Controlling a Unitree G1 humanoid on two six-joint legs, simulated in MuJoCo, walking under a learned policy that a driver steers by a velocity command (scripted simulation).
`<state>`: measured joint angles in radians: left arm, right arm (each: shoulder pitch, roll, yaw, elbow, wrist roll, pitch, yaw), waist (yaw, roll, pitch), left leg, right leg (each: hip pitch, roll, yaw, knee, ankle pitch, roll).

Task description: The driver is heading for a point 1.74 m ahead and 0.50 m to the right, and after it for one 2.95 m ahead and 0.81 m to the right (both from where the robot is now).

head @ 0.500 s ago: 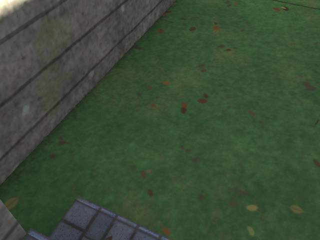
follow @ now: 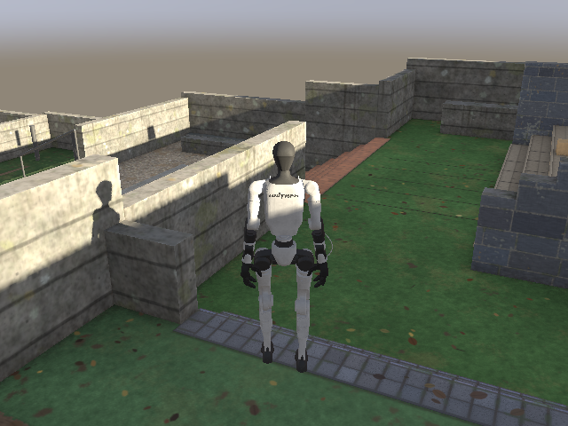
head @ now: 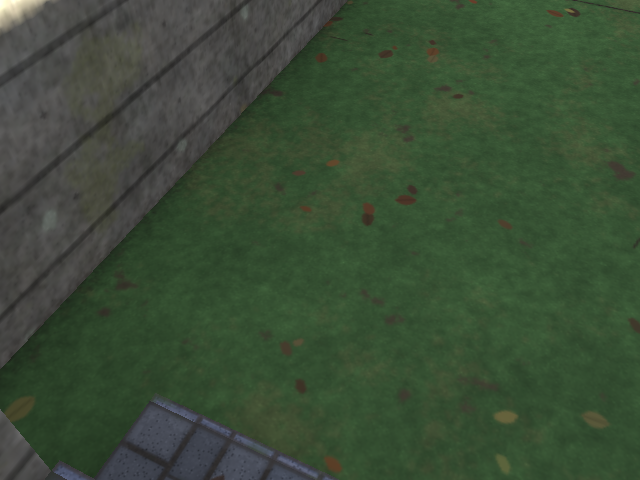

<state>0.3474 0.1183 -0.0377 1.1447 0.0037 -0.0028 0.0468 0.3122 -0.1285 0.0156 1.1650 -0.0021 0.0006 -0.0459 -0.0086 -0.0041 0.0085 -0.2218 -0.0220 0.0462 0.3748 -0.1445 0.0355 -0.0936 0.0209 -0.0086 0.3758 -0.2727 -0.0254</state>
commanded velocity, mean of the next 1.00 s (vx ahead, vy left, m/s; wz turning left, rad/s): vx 0.26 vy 0.00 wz -0.05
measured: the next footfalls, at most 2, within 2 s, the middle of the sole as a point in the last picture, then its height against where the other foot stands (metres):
right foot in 1.10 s outside the picture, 0.18 m lower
left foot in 1.68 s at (310, 407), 0.18 m lower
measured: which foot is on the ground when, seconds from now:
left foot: down 0.00-1.00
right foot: down 0.00-0.54, up 0.56-1.00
